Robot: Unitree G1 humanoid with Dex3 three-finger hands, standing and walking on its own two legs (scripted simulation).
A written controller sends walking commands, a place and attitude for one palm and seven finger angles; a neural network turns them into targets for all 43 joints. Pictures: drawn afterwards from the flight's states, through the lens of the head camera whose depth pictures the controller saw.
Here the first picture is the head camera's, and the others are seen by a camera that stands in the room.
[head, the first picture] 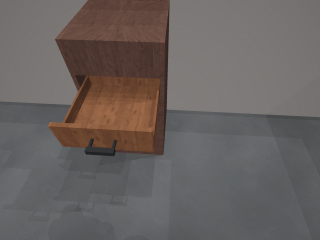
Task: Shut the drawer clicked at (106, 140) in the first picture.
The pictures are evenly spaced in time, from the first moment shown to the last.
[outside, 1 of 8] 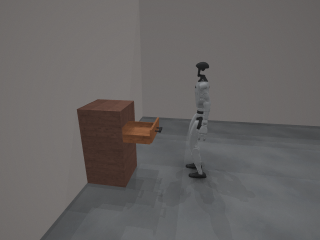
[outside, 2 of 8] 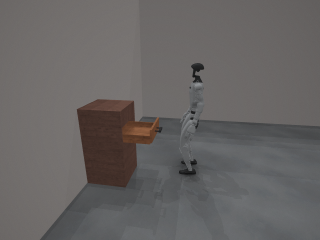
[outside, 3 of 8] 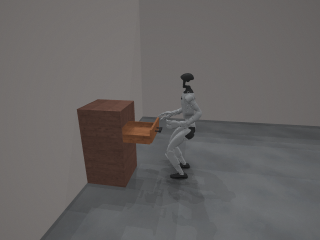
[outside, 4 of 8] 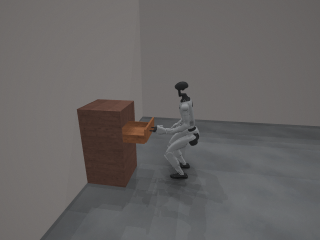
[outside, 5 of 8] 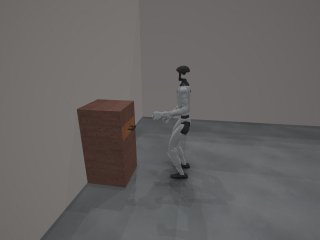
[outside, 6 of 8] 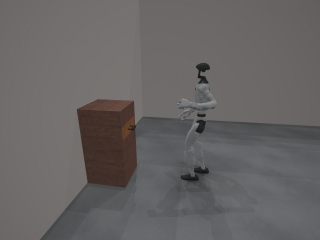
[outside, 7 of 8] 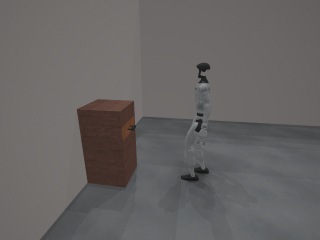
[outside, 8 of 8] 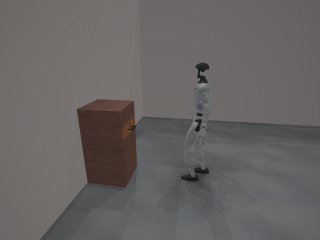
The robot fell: no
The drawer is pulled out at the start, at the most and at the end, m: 0.30 0.30 0.00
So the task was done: yes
